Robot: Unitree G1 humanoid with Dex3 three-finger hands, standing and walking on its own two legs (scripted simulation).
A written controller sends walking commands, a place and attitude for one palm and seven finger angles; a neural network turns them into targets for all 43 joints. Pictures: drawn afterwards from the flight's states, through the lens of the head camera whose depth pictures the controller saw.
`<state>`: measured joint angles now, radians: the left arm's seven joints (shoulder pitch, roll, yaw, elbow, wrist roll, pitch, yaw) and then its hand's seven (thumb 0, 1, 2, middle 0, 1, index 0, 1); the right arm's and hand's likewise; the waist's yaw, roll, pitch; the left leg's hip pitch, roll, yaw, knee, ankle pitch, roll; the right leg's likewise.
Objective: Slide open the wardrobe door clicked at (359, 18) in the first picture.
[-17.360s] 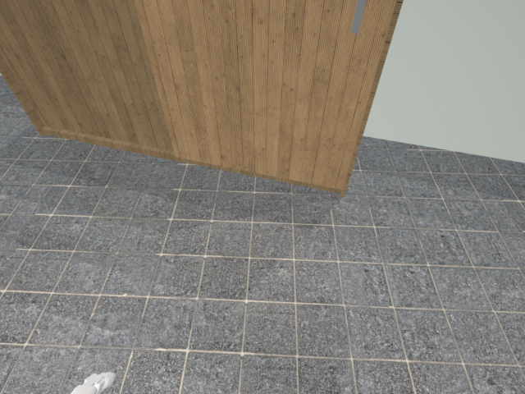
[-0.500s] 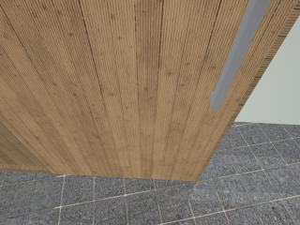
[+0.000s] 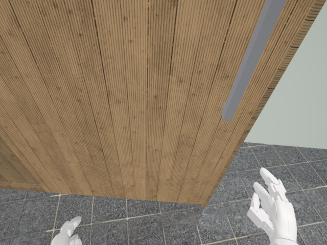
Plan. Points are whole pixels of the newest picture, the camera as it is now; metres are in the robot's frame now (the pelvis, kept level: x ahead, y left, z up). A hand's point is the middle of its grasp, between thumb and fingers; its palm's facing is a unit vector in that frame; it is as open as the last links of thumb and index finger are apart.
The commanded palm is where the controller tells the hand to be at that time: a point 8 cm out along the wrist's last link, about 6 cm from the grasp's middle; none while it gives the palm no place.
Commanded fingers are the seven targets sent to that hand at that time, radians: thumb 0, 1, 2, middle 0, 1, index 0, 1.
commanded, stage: raise the hand with hooked fingers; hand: right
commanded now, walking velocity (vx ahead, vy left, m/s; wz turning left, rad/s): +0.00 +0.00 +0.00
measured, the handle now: (245, 63) +0.49 -0.14 +0.24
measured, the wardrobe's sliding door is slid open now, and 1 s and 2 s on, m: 0.00 0.00 0.00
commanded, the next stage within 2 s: move the hooked fingers beside the handle in 1.88 s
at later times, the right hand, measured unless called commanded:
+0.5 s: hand (265, 210) +0.21 -0.19 +0.07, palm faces -0.10 +0.99 -0.12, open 10.4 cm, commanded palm +0.16 -0.26 +0.08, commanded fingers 0.00 -0.04 -0.53 0.26 0.86 0.26 0.86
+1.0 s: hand (324, 172) +0.24 -0.26 +0.18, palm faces +0.09 +0.99 -0.12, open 13.3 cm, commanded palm +0.21 -0.29 +0.18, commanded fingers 0.00 0.50 -0.30 0.30 1.20 0.30 1.20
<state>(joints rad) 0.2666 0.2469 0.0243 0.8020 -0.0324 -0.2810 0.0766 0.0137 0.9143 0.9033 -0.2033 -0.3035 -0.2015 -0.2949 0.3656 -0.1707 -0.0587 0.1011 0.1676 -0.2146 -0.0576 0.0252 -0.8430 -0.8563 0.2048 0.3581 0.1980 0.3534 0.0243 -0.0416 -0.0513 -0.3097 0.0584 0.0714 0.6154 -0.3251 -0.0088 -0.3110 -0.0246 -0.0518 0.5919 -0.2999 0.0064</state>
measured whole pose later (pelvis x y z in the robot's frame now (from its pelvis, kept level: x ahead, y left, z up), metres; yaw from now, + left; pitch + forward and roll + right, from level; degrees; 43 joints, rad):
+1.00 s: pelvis +0.00 +0.00 +0.00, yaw -1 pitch -2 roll +1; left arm 0.21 0.27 -0.06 0.61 -0.07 -0.33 0.11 0.01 0.90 0.90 -0.20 -0.30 -0.20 -0.30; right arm 0.09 -0.41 -0.42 -0.09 0.37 0.04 0.37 0.00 0.33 -0.37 0.29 1.09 0.29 1.09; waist -0.06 -0.04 -0.03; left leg -0.20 0.03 0.09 0.55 -0.30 0.00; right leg -0.23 -0.04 -0.03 0.58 -0.30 0.01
